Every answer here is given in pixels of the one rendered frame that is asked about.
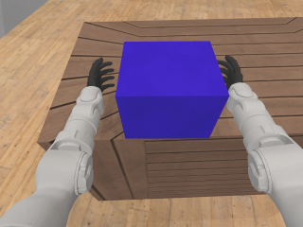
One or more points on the left robot upper arm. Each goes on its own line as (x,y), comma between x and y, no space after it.
(62,176)

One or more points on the carton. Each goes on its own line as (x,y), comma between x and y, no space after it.
(169,90)

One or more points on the pedestal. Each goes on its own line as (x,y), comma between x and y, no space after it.
(269,52)

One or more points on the robot right hand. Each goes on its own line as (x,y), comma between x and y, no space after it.
(233,71)

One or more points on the left robot forearm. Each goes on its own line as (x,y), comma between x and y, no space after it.
(82,125)

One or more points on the robot left hand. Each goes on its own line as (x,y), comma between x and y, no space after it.
(95,75)

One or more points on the right robot forearm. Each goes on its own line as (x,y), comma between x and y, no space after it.
(257,127)

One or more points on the right robot upper arm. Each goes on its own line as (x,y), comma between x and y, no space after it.
(278,172)

